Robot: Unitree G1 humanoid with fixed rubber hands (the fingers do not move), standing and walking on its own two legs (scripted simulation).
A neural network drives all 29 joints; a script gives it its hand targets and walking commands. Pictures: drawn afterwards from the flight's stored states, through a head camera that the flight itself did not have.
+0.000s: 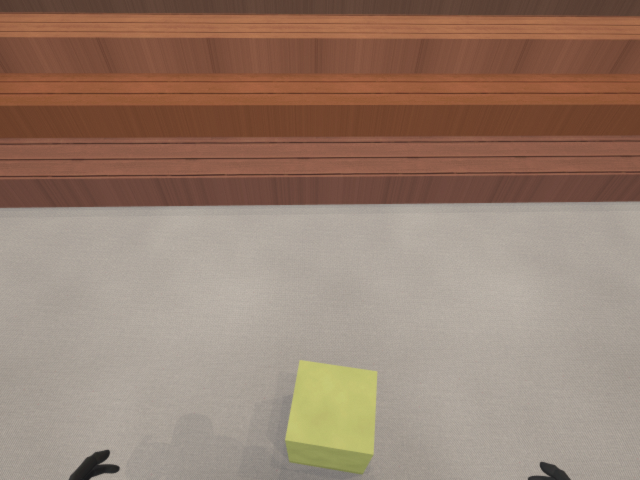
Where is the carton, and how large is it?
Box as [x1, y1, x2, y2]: [285, 360, 376, 474]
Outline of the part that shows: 300,360 285,438 289,461 362,474 373,454 376,371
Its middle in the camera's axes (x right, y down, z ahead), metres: +0.04 +0.49 +1.07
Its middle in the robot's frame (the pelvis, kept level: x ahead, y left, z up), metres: +0.37 -0.03 -0.66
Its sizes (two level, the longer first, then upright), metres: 0.210 0.200 0.250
